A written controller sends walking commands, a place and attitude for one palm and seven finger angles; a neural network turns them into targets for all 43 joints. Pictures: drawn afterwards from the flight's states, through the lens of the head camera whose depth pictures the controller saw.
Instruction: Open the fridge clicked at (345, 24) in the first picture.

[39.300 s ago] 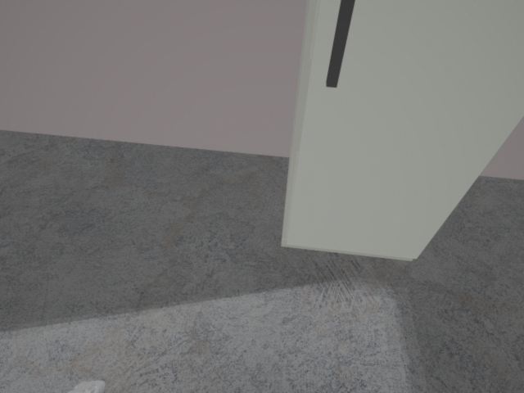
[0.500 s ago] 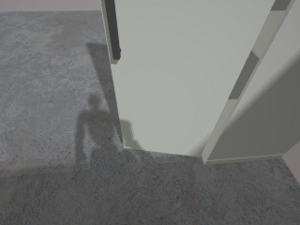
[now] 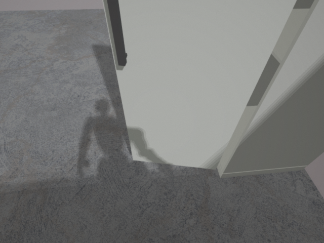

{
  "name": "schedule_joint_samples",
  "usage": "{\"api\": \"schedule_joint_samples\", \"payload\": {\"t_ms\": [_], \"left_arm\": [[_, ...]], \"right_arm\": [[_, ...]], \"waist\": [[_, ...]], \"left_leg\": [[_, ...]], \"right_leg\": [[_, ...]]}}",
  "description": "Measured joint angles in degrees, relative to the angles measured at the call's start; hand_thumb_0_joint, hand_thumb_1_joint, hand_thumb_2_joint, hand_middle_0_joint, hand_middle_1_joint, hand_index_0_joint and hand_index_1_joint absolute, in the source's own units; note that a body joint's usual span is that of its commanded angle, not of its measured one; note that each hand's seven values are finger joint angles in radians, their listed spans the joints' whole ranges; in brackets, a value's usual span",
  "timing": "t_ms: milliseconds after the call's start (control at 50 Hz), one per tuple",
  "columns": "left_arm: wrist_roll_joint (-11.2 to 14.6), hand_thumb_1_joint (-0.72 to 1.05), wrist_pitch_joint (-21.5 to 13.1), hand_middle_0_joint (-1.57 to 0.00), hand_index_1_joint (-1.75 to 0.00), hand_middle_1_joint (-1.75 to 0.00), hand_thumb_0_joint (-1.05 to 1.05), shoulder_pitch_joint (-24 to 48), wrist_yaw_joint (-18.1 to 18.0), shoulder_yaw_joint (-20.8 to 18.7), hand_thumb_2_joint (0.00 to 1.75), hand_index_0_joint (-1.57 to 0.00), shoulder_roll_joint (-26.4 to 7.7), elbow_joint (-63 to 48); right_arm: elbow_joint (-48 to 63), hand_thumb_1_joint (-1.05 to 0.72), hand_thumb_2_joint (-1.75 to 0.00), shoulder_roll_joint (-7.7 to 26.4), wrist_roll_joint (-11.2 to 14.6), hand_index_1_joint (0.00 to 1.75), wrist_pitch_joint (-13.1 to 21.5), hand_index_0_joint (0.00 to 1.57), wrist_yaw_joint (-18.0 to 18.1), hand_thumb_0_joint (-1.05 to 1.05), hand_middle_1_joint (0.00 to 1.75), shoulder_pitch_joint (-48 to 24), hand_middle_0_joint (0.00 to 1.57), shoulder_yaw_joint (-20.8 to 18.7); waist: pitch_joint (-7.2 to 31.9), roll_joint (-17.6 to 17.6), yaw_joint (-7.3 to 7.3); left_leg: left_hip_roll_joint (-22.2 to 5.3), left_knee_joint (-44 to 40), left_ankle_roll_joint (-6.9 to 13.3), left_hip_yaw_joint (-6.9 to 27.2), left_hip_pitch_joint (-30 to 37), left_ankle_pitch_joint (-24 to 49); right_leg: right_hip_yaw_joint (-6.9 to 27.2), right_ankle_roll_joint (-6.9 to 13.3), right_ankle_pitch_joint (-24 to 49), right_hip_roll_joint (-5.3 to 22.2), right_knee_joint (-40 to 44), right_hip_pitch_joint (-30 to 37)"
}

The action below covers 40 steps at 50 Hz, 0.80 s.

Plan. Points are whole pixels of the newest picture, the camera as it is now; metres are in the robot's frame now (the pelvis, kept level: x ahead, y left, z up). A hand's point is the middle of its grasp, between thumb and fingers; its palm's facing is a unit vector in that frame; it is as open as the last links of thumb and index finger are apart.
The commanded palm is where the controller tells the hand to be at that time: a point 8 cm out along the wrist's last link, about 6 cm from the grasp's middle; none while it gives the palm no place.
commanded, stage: look to check the result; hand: left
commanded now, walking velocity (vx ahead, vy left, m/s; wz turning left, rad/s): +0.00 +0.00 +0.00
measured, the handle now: (116, 8) +0.68 +0.17 +0.26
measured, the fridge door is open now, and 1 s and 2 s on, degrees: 77 77 77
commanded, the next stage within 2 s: stand and wait in 0.22 s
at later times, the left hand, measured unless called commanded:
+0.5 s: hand out of the picture +0.10 +0.22 -0.16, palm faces -0.04 -0.95 -0.32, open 7.4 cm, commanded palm none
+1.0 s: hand out of the picture +0.11 +0.21 -0.16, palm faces -0.05 -0.95 -0.32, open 7.4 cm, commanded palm none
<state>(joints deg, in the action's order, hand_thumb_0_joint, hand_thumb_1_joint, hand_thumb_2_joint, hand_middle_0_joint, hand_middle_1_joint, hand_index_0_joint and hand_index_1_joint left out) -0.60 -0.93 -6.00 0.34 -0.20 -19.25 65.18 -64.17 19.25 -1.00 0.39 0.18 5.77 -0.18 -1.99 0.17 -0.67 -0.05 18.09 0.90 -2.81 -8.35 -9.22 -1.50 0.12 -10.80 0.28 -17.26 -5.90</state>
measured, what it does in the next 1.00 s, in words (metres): stands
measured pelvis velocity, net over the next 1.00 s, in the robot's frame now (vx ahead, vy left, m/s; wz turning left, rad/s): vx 0.02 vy -0.02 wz -0.01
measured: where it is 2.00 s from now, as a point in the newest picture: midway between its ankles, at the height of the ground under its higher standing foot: outside the picture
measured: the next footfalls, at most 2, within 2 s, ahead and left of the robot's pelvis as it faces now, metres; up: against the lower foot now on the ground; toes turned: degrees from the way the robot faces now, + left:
none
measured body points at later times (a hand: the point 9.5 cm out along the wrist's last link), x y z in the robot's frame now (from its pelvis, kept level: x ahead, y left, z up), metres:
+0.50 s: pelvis +0.02 -0.01 +0.00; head +0.03 -0.02 +0.45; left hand +0.10 +0.27 -0.14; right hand +0.09 -0.31 -0.14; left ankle +0.01 +0.11 -0.75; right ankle -0.02 -0.12 -0.75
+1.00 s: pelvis +0.02 -0.02 +0.00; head +0.03 -0.03 +0.45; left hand +0.11 +0.26 -0.13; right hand +0.08 -0.32 -0.14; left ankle +0.01 +0.11 -0.75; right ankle -0.02 -0.12 -0.75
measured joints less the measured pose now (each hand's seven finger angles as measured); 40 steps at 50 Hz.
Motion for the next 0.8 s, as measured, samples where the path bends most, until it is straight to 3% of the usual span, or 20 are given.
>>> {"api": "schedule_joint_samples", "payload": {"t_ms": [800], "left_arm": [[0.2,0.91,-0.3,-0.21,-0.3,-0.3,0.0,-0.1,-0.4,0.0,0.9,-0.21,0.8,-0.6]], "right_arm": [[-0.2,-0.9,-0.9,-0.4,0.1,0.3,-0.1,0.21,0.4,0.0,0.3,0.5,0.2,0.2]], "waist": [[0.1,0.0,-0.33]], "left_leg": [[-1.7,-1.4,-1.9,-0.2,2.6,-1.1]], "right_leg": [[0.3,1.7,-1.1,-1.8,1.3,2.3]]}}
